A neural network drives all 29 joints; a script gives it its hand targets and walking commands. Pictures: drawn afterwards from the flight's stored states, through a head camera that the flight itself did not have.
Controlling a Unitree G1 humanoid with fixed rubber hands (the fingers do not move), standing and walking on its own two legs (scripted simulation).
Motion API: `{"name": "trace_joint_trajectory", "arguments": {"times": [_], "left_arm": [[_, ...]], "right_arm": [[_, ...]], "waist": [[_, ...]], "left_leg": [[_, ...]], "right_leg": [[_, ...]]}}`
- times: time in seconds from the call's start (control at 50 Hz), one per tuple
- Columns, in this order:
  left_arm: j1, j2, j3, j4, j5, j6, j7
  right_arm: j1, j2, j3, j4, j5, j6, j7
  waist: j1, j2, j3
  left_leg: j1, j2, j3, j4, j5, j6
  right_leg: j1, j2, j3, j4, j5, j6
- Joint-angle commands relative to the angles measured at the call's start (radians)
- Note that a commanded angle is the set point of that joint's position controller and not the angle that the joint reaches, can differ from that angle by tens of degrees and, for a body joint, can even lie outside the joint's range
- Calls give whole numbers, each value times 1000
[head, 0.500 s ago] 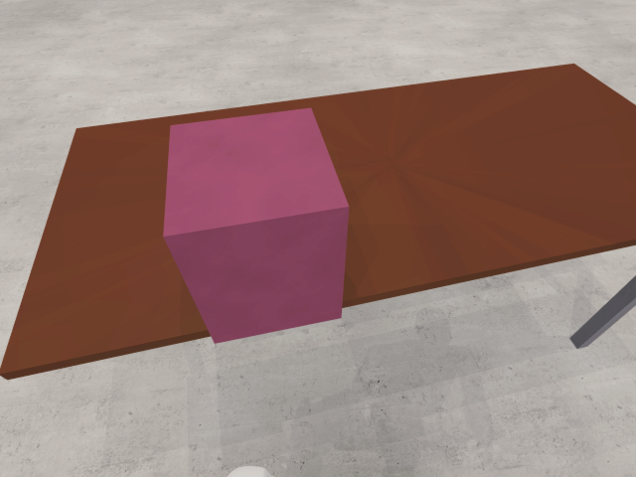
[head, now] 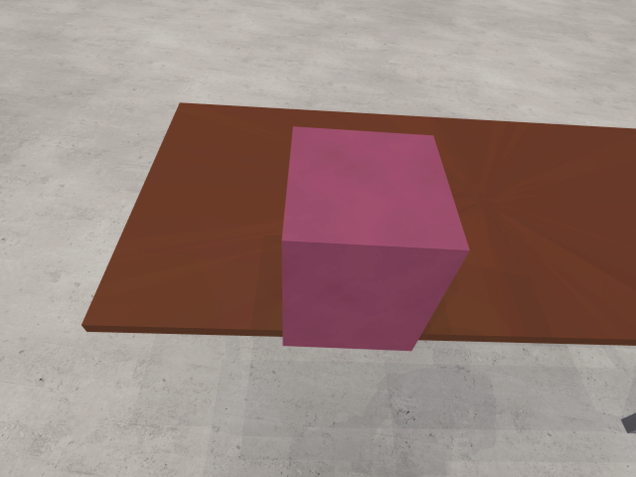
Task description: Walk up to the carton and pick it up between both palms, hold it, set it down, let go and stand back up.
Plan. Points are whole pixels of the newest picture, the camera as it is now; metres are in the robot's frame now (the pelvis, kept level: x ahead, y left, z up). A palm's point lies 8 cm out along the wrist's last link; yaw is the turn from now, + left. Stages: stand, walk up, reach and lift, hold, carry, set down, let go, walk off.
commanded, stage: walk up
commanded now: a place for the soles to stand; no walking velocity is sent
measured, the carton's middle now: (355, 244) +0.43 -0.04 +0.04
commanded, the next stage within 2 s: none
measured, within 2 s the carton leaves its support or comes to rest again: neither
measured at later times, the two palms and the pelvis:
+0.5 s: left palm out of the picture +0.01 +0.23 -0.13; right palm out of the picture +0.03 -0.26 -0.13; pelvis +0.00 -0.02 +0.01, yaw +1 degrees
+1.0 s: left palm out of the picture +0.02 +0.27 -0.13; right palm out of the picture +0.05 -0.27 -0.13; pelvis -0.01 +0.00 +0.00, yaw +3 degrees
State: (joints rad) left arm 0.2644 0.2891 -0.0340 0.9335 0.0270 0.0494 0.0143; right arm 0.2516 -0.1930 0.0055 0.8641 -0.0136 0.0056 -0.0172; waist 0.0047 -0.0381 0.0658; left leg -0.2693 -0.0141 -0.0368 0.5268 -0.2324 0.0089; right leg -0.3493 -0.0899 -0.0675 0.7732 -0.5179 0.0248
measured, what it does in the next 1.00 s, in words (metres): steps on the spot: right foot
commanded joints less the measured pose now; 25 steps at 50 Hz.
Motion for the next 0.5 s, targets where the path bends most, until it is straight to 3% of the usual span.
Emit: {"name": "trace_joint_trajectory", "arguments": {"times": [0.0, 0.02, 0.04, 0.06, 0.08, 0.1, 0.12, 0.14, 0.16, 0.22, 0.24, 0.26, 0.32, 0.38, 0.48], "left_arm": [[64, 62, 20, -23, 14, -22, 7], [46, 58, 24, -24, 14, -20, 7], [74, 38, 19, -18, 7, -25, 4], [87, 37, 19, -11, 0, -33, 2], [101, 51, 22, -4, -1, -42, 0], [102, 83, 30, -1, -3, -46, 1], [48, 114, 33, -2, -34, -49, 2], [27, 128, 39, 17, -59, -43, -2], [6, 102, 31, 21, -60, -42, -5], [34, 87, 19, 37, -36, -53, -9], [34, 85, 17, 38, -26, -55, -8], [30, 86, 19, 43, -26, -58, -8], [50, 77, 19, 59, -27, -58, -9], [42, 81, 19, 75, -34, -54, -6], [39, 63, 12, 85, -29, -57, -4]], "right_arm": [[7, -187, -50, -54, -9, -21, -14], [-13, -196, -51, -55, -8, -22, -16], [-29, -196, -43, -45, -6, -20, -13], [-56, -200, -35, -37, -2, -15, -10], [-34, -183, -24, -27, 0, -15, -3], [3, -153, -10, -29, 1, -19, 2], [41, -112, 7, -9, 18, -16, 6], [40, -90, 16, 12, 12, -8, 3], [33, -109, 13, 25, 6, -8, 4], [10, -147, 3, 40, 6, -30, 5], [19, -143, 7, 48, 9, -35, 4], [23, -148, 13, 57, 12, -40, 2], [13, -165, 9, 67, 16, -41, -3], [30, -150, 15, 78, 10, -36, -3], [44, -155, 16, 102, 14, -41, -7]], "waist": [[-7, 135, -99], [-4, 133, -81], [14, 137, -101], [33, 129, -91], [30, 109, -102], [11, 60, -93], [-31, 11, -50], [-40, -19, 2], [-38, -24, 49], [-4, 14, 21], [-10, -4, 0], [-6, 18, -20], [5, 50, -41], [-6, 10, -12], [-2, 52, -30]], "left_leg": [[70, 236, -215, -122, 407, 153], [43, 237, -217, -114, 394, 151], [21, 220, -198, -107, 296, 134], [-32, 201, -189, -96, 198, 106], [-79, 179, -177, -88, 99, 73], [-127, 146, -152, -72, 4, 48], [-99, 70, -80, -84, -112, 30], [29, 54, -58, -72, -123, 26], [49, 54, -70, -70, -85, 24], [8, 75, -99, -95, 30, 34], [-7, 84, -106, -105, 37, 38], [-7, 89, -100, -103, 74, 31], [-1, 93, -109, -132, 27, 28], [-5, 85, -106, -124, 23, 25], [-9, 92, -112, -134, 94, 26]], "right_leg": [[49, 21, 29, -74, 97, -3], [75, 26, 26, -120, 135, -7], [136, 35, 20, -223, 189, -18], [206, 35, 20, -337, 323, -34], [274, 8, 69, -365, 398, -52], [299, -55, 149, -384, 391, -74], [182, -98, 221, -443, 193, -92], [-3, -102, 223, -513, -25, -104], [-46, -79, 203, -539, -66, -92], [77, -38, 151, -490, 182, -75], [119, -43, 146, -479, 203, -74], [164, -37, 134, -465, 261, -74], [170, -30, 121, -449, 242, -73], [140, -38, 104, -469, 192, -71], [176, -23, 84, -431, 303, -66]]}}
